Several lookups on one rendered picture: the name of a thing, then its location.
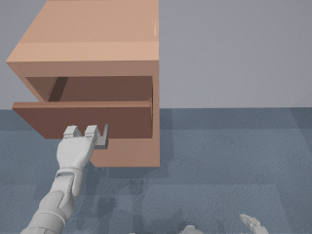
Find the cabinet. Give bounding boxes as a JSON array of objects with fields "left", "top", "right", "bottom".
[{"left": 5, "top": 0, "right": 160, "bottom": 168}]

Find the robot right shin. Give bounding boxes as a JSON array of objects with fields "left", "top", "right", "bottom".
[{"left": 183, "top": 225, "right": 195, "bottom": 231}]

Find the handle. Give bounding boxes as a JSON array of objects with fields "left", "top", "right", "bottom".
[{"left": 71, "top": 124, "right": 109, "bottom": 150}]

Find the right robot hand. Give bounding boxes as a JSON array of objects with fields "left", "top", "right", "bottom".
[{"left": 240, "top": 214, "right": 269, "bottom": 234}]

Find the robot left forearm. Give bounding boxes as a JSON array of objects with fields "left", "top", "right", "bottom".
[{"left": 20, "top": 167, "right": 84, "bottom": 234}]

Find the drawer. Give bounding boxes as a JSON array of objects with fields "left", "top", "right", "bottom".
[{"left": 12, "top": 75, "right": 153, "bottom": 139}]

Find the left robot hand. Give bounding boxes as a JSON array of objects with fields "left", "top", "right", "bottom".
[{"left": 57, "top": 125, "right": 101, "bottom": 171}]

